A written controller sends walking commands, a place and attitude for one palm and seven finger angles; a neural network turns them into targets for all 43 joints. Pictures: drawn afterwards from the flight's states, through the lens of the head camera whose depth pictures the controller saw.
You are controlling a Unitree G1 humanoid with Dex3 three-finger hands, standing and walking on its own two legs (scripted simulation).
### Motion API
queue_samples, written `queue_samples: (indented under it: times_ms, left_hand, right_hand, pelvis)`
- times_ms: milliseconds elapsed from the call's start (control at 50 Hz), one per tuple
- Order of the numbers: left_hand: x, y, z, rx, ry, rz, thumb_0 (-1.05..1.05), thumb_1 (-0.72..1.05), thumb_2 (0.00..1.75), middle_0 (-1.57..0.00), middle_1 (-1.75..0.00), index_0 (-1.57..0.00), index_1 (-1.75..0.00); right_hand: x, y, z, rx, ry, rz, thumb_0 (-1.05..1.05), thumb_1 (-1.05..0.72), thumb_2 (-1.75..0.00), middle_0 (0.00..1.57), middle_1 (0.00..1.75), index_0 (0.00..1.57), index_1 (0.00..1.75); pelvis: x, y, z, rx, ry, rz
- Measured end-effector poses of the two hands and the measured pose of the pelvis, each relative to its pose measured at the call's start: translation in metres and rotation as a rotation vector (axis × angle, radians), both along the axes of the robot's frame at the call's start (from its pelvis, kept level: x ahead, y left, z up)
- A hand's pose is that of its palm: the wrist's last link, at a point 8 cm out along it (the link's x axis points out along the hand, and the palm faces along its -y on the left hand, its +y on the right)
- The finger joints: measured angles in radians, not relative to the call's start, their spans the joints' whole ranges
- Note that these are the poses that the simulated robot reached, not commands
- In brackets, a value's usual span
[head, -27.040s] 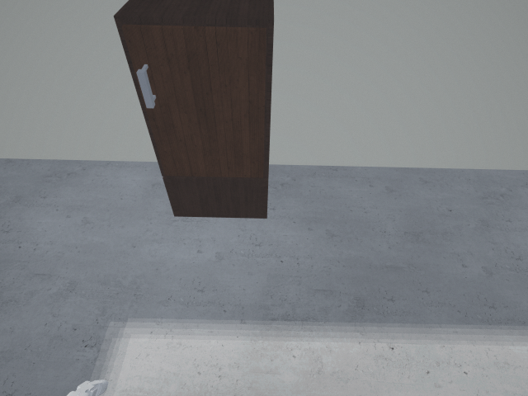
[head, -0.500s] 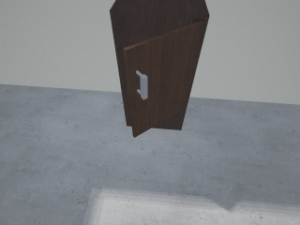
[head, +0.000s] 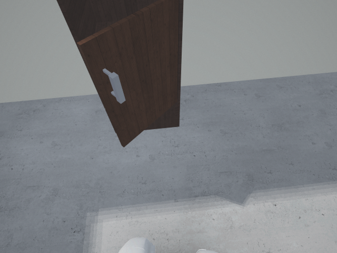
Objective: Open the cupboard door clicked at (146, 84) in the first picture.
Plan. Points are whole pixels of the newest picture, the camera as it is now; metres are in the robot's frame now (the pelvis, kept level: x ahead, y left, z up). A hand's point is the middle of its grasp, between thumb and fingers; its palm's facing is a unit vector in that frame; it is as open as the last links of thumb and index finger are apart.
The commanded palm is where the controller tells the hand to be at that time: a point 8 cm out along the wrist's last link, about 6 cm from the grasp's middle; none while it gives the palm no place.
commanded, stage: walk to a spot facing it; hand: left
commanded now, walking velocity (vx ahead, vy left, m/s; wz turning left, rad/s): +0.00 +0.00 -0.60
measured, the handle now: (113, 86) +0.61 +0.25 -0.04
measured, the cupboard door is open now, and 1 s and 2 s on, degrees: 41 41 41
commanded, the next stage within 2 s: none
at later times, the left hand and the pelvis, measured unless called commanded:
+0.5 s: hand (96, 225) +0.18 +0.23 -0.15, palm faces -0.27 -0.93 -0.24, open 7.4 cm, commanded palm none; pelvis +0.03 +0.04 +0.01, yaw -19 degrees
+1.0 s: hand (130, 206) +0.25 +0.15 -0.17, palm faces -0.58 -0.79 -0.19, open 7.4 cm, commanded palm none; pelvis +0.06 +0.04 +0.00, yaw -38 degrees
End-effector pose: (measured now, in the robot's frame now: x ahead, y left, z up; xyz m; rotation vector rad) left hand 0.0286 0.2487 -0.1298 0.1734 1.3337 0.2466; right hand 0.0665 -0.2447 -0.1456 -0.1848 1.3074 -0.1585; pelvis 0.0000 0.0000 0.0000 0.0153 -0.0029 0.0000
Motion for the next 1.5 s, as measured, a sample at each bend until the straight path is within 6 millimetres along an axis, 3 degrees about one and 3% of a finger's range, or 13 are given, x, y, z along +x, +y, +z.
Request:
queue_samples:
  times_ms: [160,280,440,540,620,720,860,980,1120,1240,1300,1360,1500]
  left_hand:
    - [0.026,0.004,0.003,-0.034,0.027,-0.114,0.01,0.90,0.90,-0.20,-0.30,-0.20,-0.30]
    - [0.067,0.031,-0.011,-0.048,-0.018,-0.179,0.01,0.90,0.90,-0.20,-0.30,-0.20,-0.30]
    - [0.139,0.039,0.003,-0.041,-0.105,-0.317,0.01,0.91,0.90,-0.20,-0.30,-0.20,-0.30]
    - [0.176,0.014,0.011,-0.028,-0.117,-0.449,0.01,0.91,0.90,-0.20,-0.30,-0.20,-0.30]
    - [0.202,-0.018,0.008,-0.007,-0.159,-0.553,0.01,0.91,0.90,-0.20,-0.30,-0.20,-0.30]
    - [0.208,-0.044,0.013,-0.007,-0.157,-0.611,0.01,0.90,0.90,-0.20,-0.30,-0.20,-0.30]
    - [0.211,-0.057,0.004,-0.059,-0.101,-0.681,0.01,0.90,0.90,-0.20,-0.30,-0.20,-0.30]
    - [0.236,-0.055,-0.015,-0.102,-0.076,-0.727,0.01,0.90,0.90,-0.20,-0.30,-0.20,-0.30]
    - [0.267,-0.072,0.002,-0.110,-0.096,-0.802,0.01,0.91,0.90,-0.20,-0.30,-0.20,-0.30]
    - [0.280,-0.109,0.010,-0.082,-0.099,-0.919,0.01,0.91,0.90,-0.20,-0.30,-0.20,-0.30]
    - [0.285,-0.134,0.007,-0.068,-0.133,-0.979,0.01,0.91,0.90,-0.20,-0.30,-0.20,-0.30]
    - [0.283,-0.148,0.012,-0.067,-0.147,-0.985,0.01,0.91,0.90,-0.20,-0.30,-0.20,-0.30]
    - [0.276,-0.157,0.014,-0.057,-0.024,-1.015,0.01,0.90,0.90,-0.20,-0.30,-0.20,-0.30]
  right_hand:
    - [0.039,-0.007,0.032,-0.050,-0.170,-0.071,0.01,-0.91,-0.90,0.20,0.29,0.19,0.30]
    - [0.039,0.010,0.037,-0.098,-0.247,-0.113,0.00,-0.90,-0.90,0.20,0.30,0.19,0.30]
    - [-0.025,0.028,0.041,-0.097,-0.106,-0.189,0.00,-0.90,-0.90,0.20,0.30,0.20,0.30]
    - [-0.071,0.026,0.028,-0.067,-0.050,-0.313,0.01,-0.90,-0.90,0.20,0.30,0.20,0.30]
    - [-0.109,0.015,0.006,-0.040,-0.009,-0.419,0.01,-0.90,-0.90,0.20,0.30,0.20,0.30]
    - [-0.128,0.007,0.008,-0.047,0.032,-0.508,0.01,-0.90,-0.90,0.20,0.30,0.20,0.30]
    - [-0.111,0.008,0.028,-0.086,-0.064,-0.578,0.01,-0.91,-0.90,0.20,0.29,0.19,0.30]
    - [-0.102,0.030,0.030,-0.138,-0.124,-0.616,0.01,-0.90,-0.90,0.20,0.30,0.19,0.30]
    - [-0.125,0.061,0.039,-0.097,-0.054,-0.680,0.01,-0.90,-0.90,0.20,0.30,0.20,0.30]
    - [-0.158,0.068,0.024,-0.050,-0.037,-0.797,0.01,-0.90,-0.90,0.20,0.30,0.20,0.30]
    - [-0.180,0.065,0.006,-0.024,-0.022,-0.864,0.01,-0.90,-0.90,0.20,0.30,0.20,0.30]
    - [-0.188,0.057,0.004,-0.003,0.019,-0.895,0.01,-0.90,-0.90,0.20,0.30,0.20,0.30]
    - [-0.153,0.004,0.032,-0.072,-0.090,-0.945,0.01,-0.90,-0.90,0.20,0.29,0.19,0.30]
  pelvis:
    - [0.007,0.012,0.011,0.012,0.030,-0.117]
    - [0.017,0.036,0.000,-0.031,0.042,-0.176]
    - [0.023,0.041,0.011,-0.044,0.028,-0.278]
    - [0.027,0.034,0.008,-0.039,0.027,-0.363]
    - [0.029,0.019,-0.007,-0.012,0.024,-0.425]
    - [0.029,0.017,-0.001,-0.009,0.014,-0.484]
    - [0.038,0.024,0.006,0.004,0.015,-0.576]
    - [0.055,0.039,-0.005,-0.029,0.029,-0.645]
    - [0.062,0.035,0.010,-0.042,0.040,-0.732]
    - [0.060,0.020,0.007,-0.025,0.039,-0.821]
    - [0.058,0.005,-0.006,-0.001,0.034,-0.864]
    - [0.062,-0.005,-0.003,-0.010,0.025,-0.884]
    - [0.089,-0.033,0.013,0.009,0.019,-0.973]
